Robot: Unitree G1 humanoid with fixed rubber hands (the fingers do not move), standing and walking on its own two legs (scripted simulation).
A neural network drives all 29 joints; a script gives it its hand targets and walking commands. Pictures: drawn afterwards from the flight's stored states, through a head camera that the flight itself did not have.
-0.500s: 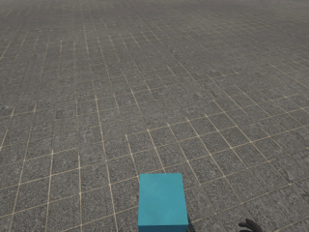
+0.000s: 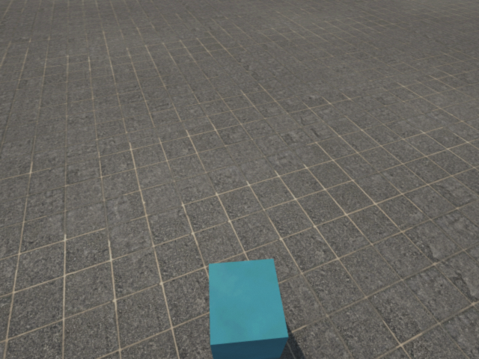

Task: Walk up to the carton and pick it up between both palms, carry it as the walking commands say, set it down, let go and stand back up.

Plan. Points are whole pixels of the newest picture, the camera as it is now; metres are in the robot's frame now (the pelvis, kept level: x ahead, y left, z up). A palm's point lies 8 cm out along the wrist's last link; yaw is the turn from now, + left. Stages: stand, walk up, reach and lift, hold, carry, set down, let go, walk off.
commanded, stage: stand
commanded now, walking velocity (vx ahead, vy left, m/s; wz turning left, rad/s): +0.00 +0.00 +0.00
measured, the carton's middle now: (244, 311) +0.43 -0.03 -0.63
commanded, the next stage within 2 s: none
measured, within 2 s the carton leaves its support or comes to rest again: neither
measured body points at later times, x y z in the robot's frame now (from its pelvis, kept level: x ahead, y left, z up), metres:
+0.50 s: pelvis -0.02 +0.01 +0.01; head -0.03 +0.00 +0.46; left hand +0.02 +0.25 -0.14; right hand -0.01 -0.25 -0.13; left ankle -0.07 +0.10 -0.72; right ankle -0.03 -0.14 -0.72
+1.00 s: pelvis -0.04 +0.02 +0.01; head -0.05 +0.02 +0.46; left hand -0.03 +0.24 -0.15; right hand -0.07 -0.22 -0.14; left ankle -0.07 +0.10 -0.72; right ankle -0.03 -0.14 -0.72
